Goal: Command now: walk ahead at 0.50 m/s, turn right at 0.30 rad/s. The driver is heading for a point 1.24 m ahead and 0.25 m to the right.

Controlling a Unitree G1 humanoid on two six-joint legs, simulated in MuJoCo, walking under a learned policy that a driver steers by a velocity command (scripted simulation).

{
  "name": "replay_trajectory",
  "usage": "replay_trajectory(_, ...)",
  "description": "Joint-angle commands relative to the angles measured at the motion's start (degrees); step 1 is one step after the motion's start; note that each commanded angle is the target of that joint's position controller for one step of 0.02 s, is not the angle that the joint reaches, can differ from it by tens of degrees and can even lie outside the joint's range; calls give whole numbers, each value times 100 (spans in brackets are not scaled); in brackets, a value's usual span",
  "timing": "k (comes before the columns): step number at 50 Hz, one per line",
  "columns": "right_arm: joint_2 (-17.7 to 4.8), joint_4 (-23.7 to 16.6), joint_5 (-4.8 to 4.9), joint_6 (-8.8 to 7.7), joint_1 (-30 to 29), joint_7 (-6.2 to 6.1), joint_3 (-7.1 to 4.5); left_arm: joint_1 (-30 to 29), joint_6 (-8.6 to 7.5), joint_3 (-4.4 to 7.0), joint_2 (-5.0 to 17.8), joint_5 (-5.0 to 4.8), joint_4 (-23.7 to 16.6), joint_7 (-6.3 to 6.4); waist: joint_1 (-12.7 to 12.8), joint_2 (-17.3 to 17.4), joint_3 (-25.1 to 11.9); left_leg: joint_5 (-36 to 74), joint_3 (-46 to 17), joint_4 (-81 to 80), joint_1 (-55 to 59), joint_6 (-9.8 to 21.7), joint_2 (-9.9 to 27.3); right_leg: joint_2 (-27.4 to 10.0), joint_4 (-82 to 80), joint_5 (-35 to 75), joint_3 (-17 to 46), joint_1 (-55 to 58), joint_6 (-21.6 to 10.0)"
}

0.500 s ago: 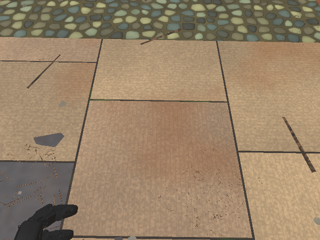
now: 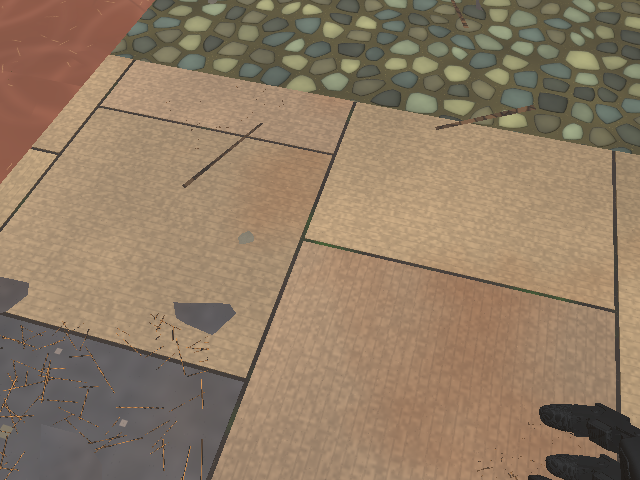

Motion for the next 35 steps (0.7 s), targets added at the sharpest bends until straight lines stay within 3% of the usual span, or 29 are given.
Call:
replay_trajectory(1, -1392, 228, -87, 77, 2484, -115, -524, 79, -226, -14, 444, -80, -582, 19, -1340, 1233, -2325, -1317, -3842, -1011, 4824, 1406, 2326, 101, 3779, -773, 545, -3767, -91)
replay_trajectory(2, -1098, 256, -21, 65, 2160, -114, -423, -372, -223, 102, 787, -173, -697, 17, -1298, 939, -1399, -1463, -3001, -1159, 4178, 1178, 2110, -145, 4026, -346, 525, -4159, -128)
replay_trajectory(4, -688, 287, -15, 25, 1472, -84, -298, -762, -148, 123, 687, -61, -765, 50, -979, 705, -584, -838, -1865, -1535, 2901, 959, 1651, -482, 3680, 445, 375, -3914, -102)
replay_trajectory(6, -539, 348, -70, -62, 1123, -68, -287, -631, 8, 117, 443, -55, -733, 41, -670, 742, -279, -235, -1165, -1943, 2087, 888, 1470, -640, 3415, 834, 419, -3348, -57)
replay_trajectory(8, -619, 449, -61, -145, 1024, -86, -342, -740, 115, 89, 257, -38, -820, 33, -559, 536, -101, 341, -689, -2182, 1835, 956, 1513, -676, 3189, 1109, 423, -3359, 10)
replay_trajectory(10, -740, 565, -78, -173, 1056, -124, -399, -967, 157, 78, 208, -3, -939, 15, -553, 383, -1, 642, -262, -2286, 1861, 964, 1506, -690, 2698, 1586, 448, -3501, 50)
replay_trajectory(14, -973, 731, -38, -130, 1176, -192, -473, -1631, 118, 7, 108, 6, -1150, -148, -754, 254, 162, 807, 563, -2350, 1937, 786, 1356, -583, 1337, 2709, 143, -3215, -48)
replay_trajectory(19, -1235, 978, 122, 20, 1516, -206, -579, -2336, 155, 33, 265, 15, -1522, -281, -920, 186, 370, 1067, 932, -2041, 2763, 581, 1600, -443, 570, 2310, -181, -3276, -361)
replay_trajectory(21, -1404, 1005, 172, 104, 1498, -221, -628, -2208, 179, 115, 418, 36, -1597, -302, -746, 317, 152, 2673, 1113, -1356, 3027, 456, 1601, -134, 499, 1722, -502, -2813, -577)
replay_trajectory(22, -1468, 996, 198, 157, 1450, -233, -643, -1774, 195, 210, 566, 32, -1526, -293, -468, 368, -156, 3604, 1245, -605, 3014, 365, 1518, 126, 443, 1520, -705, -2166, -716)
replay_trajectory(23, -1397, 972, 208, 202, 1402, -249, -607, -890, 211, 382, 830, 6, -1291, -248, 17, 260, -618, 3907, 1437, 593, 2636, 186, 1289, 443, 151, 1740, -814, -931, -908)
replay_trajectory(24, -1154, 884, 61, 180, 1542, -273, -499, 88, 272, 602, 1347, -30, -1050, -134, 373, -335, -1155, 2375, 1478, 2383, 1293, -116, 1031, -8, 14, 1847, 178, 810, -1229)
replay_trajectory(25, -317, 537, -150, 36, 2068, -203, -223, -181, 224, 667, 2001, -85, -1127, -106, -390, -1859, -1631, -2685, 887, 4371, -1221, -487, -159, -1426, -727, 587, 3532, 2448, -2329)
replay_trajectory(26, -786, 525, 71, -165, 1444, -138, -276, -82, 116, 503, 1483, -44, -1341, -149, 64, -990, -2173, -2858, -395, 4881, -1770, -366, -178, -1739, -1578, -133, 4612, 2608, -2389)
replay_trajectory(27, -1067, 360, 278, -270, 912, -104, -352, -258, 18, 406, 1173, 18, -1278, -173, 105, -675, -1353, -2279, -391, 4782, -2193, -215, 51, -1626, -1685, 319, 3867, 2091, -2096)
replay_trajectory(28, -976, 369, 206, -331, 853, -142, -321, -553, -28, 363, 1044, 14, -1298, -164, -127, -309, -943, -1782, -400, 4327, -1999, -137, 297, -1391, -1620, 898, 3217, 1341, -1915)
replay_trajectory(29, -987, 443, 44, -337, 884, -187, -346, -935, -26, 303, 843, 25, -1361, -142, -363, -186, -654, -1480, -414, 3831, -1610, -167, 469, -1168, -1623, 1575, 2645, 609, -1776)
replay_trajectory(30, -1017, 477, -8, -287, 1004, -187, -377, -1156, -32, 251, 720, 105, -1466, -109, -567, -338, -592, -1260, -473, 3577, -1178, -189, 577, -1016, -1718, 2065, 2334, 109, -1733)
replay_trajectory(33, -798, 611, -43, -99, 1225, -146, -340, -1219, -80, 210, 634, 123, -1454, -32, -719, -297, -529, -826, -272, 2957, -833, -394, 596, -892, -1974, 3051, 1647, -447, -1757)
replay_trajectory(35, -644, 558, -34, -36, 925, -135, -274, -1048, -114, 215, 707, 126, -1314, 22, -602, -318, -327, -159, -191, 2322, -982, -512, 630, -815, -2112, 3399, 1199, -556, -1662)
